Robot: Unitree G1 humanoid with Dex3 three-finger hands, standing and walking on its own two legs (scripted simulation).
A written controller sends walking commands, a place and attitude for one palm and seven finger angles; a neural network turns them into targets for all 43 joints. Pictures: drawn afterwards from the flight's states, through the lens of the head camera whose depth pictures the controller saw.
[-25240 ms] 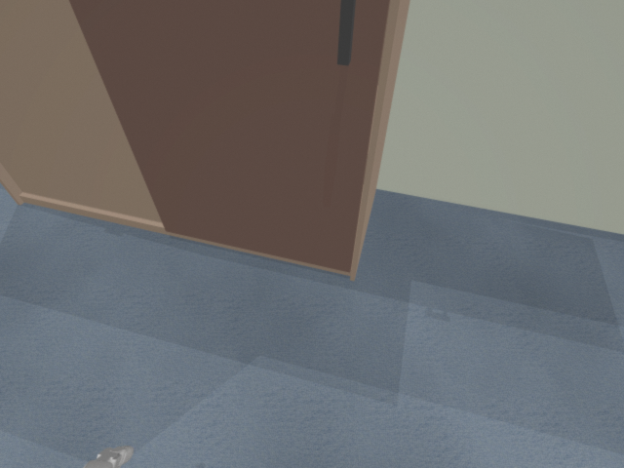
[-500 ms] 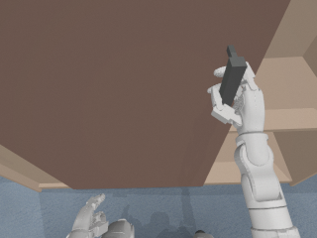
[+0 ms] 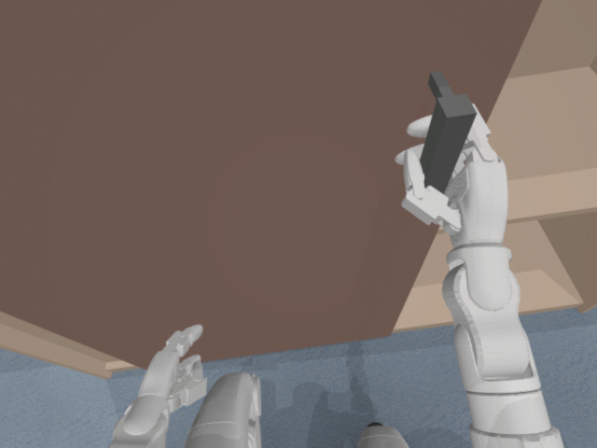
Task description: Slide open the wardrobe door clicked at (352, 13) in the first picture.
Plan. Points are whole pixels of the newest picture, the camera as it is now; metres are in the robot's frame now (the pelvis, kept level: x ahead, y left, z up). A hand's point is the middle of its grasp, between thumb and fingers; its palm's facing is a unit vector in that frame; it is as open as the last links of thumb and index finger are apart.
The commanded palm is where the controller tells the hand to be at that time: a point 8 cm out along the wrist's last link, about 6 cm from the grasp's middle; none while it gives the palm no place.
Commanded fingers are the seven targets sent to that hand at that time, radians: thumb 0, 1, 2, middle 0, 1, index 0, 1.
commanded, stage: step sideways, sliding the door along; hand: right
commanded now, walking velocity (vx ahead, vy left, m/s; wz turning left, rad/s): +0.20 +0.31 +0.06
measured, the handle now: (430, 148) +0.38 -0.18 +0.17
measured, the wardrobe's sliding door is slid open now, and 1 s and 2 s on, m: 0.63 0.63 0.63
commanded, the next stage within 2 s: stop walking and hold the door there in 0.52 s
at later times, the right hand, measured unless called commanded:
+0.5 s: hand (409, 184) +0.35 -0.15 +0.15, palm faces +0.44 +0.90 -0.04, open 6.2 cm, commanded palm +0.31 -0.13 +0.13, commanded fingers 0.00 -0.90 -0.90 0.45 1.40 0.45 1.40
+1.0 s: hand (419, 184) +0.35 -0.16 +0.15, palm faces +0.59 +0.72 -0.37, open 6.4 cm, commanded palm +0.30 -0.19 +0.09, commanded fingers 0.00 -0.90 -0.90 0.45 1.40 0.45 1.40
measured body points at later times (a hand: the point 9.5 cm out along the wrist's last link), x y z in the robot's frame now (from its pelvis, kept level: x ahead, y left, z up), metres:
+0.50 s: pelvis +0.04 +0.10 -0.02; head +0.10 +0.04 +0.42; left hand +0.22 +0.33 -0.10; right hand +0.32 -0.20 +0.15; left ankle +0.00 +0.25 -0.59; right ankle +0.04 +0.01 -0.75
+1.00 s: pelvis +0.08 +0.18 -0.01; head +0.14 +0.16 +0.44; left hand +0.27 +0.40 -0.08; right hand +0.31 -0.20 +0.17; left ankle +0.18 +0.34 -0.66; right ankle +0.05 +0.01 -0.75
